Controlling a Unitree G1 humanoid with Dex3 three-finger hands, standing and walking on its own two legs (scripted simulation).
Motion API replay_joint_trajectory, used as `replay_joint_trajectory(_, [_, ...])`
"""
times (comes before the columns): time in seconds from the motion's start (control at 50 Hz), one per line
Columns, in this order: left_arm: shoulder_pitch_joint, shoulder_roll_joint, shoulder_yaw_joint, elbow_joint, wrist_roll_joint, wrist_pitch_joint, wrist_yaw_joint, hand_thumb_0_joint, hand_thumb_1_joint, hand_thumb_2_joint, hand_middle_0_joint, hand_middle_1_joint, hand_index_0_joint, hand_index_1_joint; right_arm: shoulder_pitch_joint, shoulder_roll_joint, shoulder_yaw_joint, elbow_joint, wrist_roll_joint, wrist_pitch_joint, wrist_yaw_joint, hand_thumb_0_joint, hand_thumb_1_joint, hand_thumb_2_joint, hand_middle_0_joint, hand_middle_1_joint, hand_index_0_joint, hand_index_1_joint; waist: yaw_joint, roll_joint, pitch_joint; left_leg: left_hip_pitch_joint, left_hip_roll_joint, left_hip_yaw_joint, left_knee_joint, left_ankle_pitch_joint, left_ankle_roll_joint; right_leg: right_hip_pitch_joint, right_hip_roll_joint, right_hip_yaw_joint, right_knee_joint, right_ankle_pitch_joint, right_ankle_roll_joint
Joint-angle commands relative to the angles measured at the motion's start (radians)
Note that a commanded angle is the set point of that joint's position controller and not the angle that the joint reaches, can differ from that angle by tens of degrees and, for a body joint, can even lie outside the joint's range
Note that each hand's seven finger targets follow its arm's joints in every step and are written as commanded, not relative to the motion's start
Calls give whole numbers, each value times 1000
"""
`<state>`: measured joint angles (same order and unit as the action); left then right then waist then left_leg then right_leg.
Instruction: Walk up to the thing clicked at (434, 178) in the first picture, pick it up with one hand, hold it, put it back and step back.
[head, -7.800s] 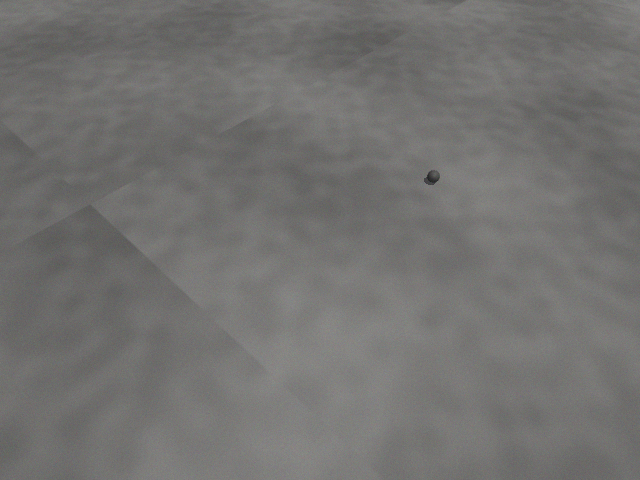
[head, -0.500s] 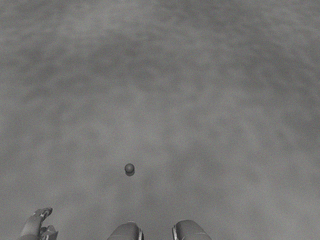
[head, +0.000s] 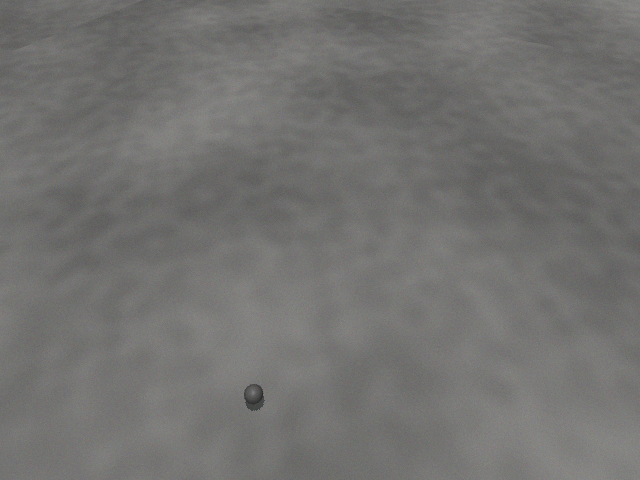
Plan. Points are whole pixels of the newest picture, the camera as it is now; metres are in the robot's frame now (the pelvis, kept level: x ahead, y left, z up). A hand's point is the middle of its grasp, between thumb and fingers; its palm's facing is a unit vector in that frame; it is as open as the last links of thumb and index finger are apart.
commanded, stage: walk up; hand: left
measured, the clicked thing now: (253, 394) +0.51 +0.23 -0.74
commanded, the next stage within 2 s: none
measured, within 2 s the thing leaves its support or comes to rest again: neither
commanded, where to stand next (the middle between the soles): +0.13 +0.01 m, yaw +0 degrees
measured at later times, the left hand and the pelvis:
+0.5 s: hand out of the picture +0.11 +0.26 -0.14, palm faces -0.08 -0.92 -0.38, open 7.3 cm; pelvis +0.02 +0.00 +0.01, yaw -3 degrees
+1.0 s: hand (153, 464) +0.19 +0.25 -0.16, palm faces +0.00 -0.93 -0.36, open 7.3 cm; pelvis +0.07 -0.01 +0.00, yaw -1 degrees
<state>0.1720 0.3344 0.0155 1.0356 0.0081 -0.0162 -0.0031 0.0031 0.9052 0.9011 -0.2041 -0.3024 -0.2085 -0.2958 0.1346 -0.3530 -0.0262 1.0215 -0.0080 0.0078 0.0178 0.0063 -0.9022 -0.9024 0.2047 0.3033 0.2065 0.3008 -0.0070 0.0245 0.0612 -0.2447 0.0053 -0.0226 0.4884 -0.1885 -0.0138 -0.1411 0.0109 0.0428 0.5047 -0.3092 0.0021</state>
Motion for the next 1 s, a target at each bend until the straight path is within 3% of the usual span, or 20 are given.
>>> replay_joint_trajectory(0.0, [-94,243,50,-60,-4,-26,15,0,900,900,-200,-300,-200,-300,-68,-198,-36,-37,-1,-38,-10,0,-900,-900,200,300,200,300,-6,-71,-22,98,78,-87,-109,-18,33,-112,-126,132,-212,86,-48])
replay_joint_trajectory(0.12, [-107,231,47,-26,-12,-24,15,0,900,900,-200,-300,-200,-300,-87,-193,-22,0,4,-53,-17,0,-900,-900,200,300,200,300,10,-17,-128,127,107,-75,-127,230,34,46,-121,93,-180,312,-37])
replay_joint_trajectory(0.3, [-148,224,35,7,-10,-12,10,0,900,900,-200,-300,-200,-300,-106,-194,-24,27,2,-50,-21,0,-900,-900,200,300,200,300,1,-12,-112,132,113,-75,-179,163,33,40,-114,85,-205,256,-27])
replay_joint_trajectory(0.32, [-91,264,55,-23,6,-19,-4,0,900,900,-200,-300,-200,-300,-19,-258,-61,0,-11,-53,-5,0,-900,-900,200,300,200,300,-12,13,-178,174,77,-78,-168,-295,83,28,-55,52,-137,-149,-66])
replay_joint_trajectory(0.36, [-106,241,53,-34,20,-16,-15,0,900,900,-200,-300,-200,-300,45,-294,-79,7,-24,-46,3,0,-900,-900,200,300,200,300,-38,101,-71,190,159,-244,-285,-616,130,-220,-13,16,4,-317,-60])
replay_joint_trajectory(0.4, [-53,238,60,-40,22,-19,-16,0,900,900,-200,-300,-200,-300,24,-324,-101,-33,-28,-47,4,0,-900,-900,200,300,200,300,-29,137,5,132,313,-379,-362,-531,224,-258,-36,-21,174,-197,-34])
replay_joint_trajectory(0.42, [-40,234,60,-42,21,-28,-14,0,900,900,-200,-300,-200,-300,0,-314,-101,-49,-30,-51,4,0,-900,-900,200,300,200,300,-14,91,19,130,305,-349,-316,-384,239,-248,-64,-1,110,-173,-41])
replay_joint_trajectory(0.5, [84,239,78,-26,34,-52,-10,0,900,900,-200,-300,-200,-300,-61,-222,-71,-110,-8,-41,14,0,-900,-900,200,300,200,300,60,-15,-42,-70,98,-84,-41,-218,97,89,-74,75,-236,-60,-83])
replay_joint_trajectory(0.52, [123,283,88,-17,41,-56,1,0,900,900,-200,-300,-200,-300,-97,-165,-51,-128,-1,-32,14,0,-900,-900,200,300,200,300,77,-139,-31,-230,0,10,152,-223,43,183,-181,268,-324,-154,-119])
replay_joint_trajectory(0.54, [83,328,98,-38,43,-57,11,0,900,900,-200,-300,-200,-300,-92,-149,-46,-126,-14,-24,10,0,-900,-900,200,300,200,300,72,-150,28,-336,-50,-16,249,-298,12,144,-318,429,-379,-209,-163])
replay_joint_trajectory(0.56, [38,355,103,-64,41,-55,13,0,900,900,-200,-300,-200,-300,-59,-195,-59,-120,-15,-22,3,0,-900,-900,200,300,200,300,58,-112,71,-290,-7,-91,285,-293,17,38,-372,447,-364,-220,-216])
replay_joint_trajectory(0.6, [5,305,94,-97,25,-53,15,0,900,900,-200,-300,-200,-300,7,-221,-59,-99,-3,-37,-2,0,-900,-900,200,300,200,300,30,-130,74,-263,9,-86,318,-306,13,73,-333,321,-299,143,-240])
replay_joint_trajectory(0.66, [3,266,78,-98,10,-57,24,0,900,900,-200,-300,-200,-300,52,-183,-47,-76,0,-29,-5,0,-900,-900,200,300,200,300,2,-161,-1,-171,22,-68,229,-212,11,128,-264,122,-184,649,-174])
replay_joint_trajectory(0.72, [-27,268,70,-111,-4,-39,31,0,900,900,-200,-300,-200,-300,45,-172,-42,-68,3,-23,-9,0,-900,-900,200,300,200,300,-1,-189,-36,-12,12,8,78,-49,32,54,-210,22,-47,817,-114])
replay_joint_trajectory(0.76, [-42,273,69,-119,-25,-16,34,0,900,900,-200,-300,-200,-300,68,-191,-52,-54,4,-25,-16,0,-900,-900,200,300,200,300,-21,-157,-46,88,0,19,-45,272,42,3,-163,-9,47,768,-67])
replay_joint_trajectory(0.8, [-13,233,64,-141,-43,2,38,0,900,900,-200,-300,-200,-300,66,-279,-77,-75,4,-25,-29,0,-900,-900,200,300,200,300,-15,-8,-139,220,143,-116,-8,798,113,-81,-61,-49,169,509,-9])
replay_joint_trajectory(0.84, [51,218,68,-123,-49,30,47,0,900,900,-200,-300,-200,-300,49,-320,-83,-91,15,-23,-37,0,-900,-900,200,300,200,300,-12,147,-209,254,322,-325,-9,1020,285,-118,33,-1,384,-109,-5])
replay_joint_trajectory(0.86, [23,221,64,-125,-41,39,48,0,900,900,-200,-300,-200,-300,43,-301,-85,-90,14,-21,-42,0,-900,-900,200,300,200,300,-23,161,-211,251,341,-338,-23,994,298,-149,27,29,467,-352,-19])
replay_joint_trajectory(0.9, [22,215,66,-126,-38,48,40,0,900,900,-200,-300,-200,-300,-20,-274,-75,-118,9,-11,-51,0,-900,-900,200,300,200,300,3,139,-193,168,269,-210,-27,780,246,-168,22,68,542,-332,-38])
replay_joint_trajectory(0.98, [60,206,70,-111,-39,47,38,0,900,900,-200,-300,-200,-300,-81,-255,-71,-162,-10,7,-47,0,-900,-900,200,300,200,300,18,150,-163,105,225,-154,-2,616,235,-184,13,16,456,-242,-18])
